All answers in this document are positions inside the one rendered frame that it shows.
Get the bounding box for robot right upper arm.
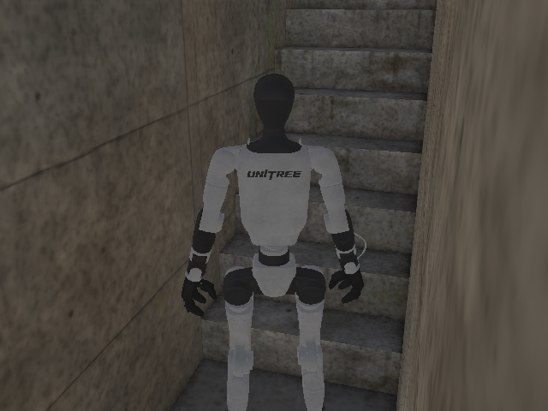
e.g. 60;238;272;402
307;146;349;234

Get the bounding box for right robot forearm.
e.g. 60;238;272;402
331;209;360;274

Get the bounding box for left robot forearm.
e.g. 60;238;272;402
185;208;216;282

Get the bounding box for left robot thigh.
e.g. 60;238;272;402
223;266;253;377

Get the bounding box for robot right hand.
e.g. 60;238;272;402
329;268;364;304

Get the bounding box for robot left shin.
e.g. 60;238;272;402
227;349;249;411

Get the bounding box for robot left hand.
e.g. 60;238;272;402
181;277;217;317

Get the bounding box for robot left upper arm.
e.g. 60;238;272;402
199;146;241;233

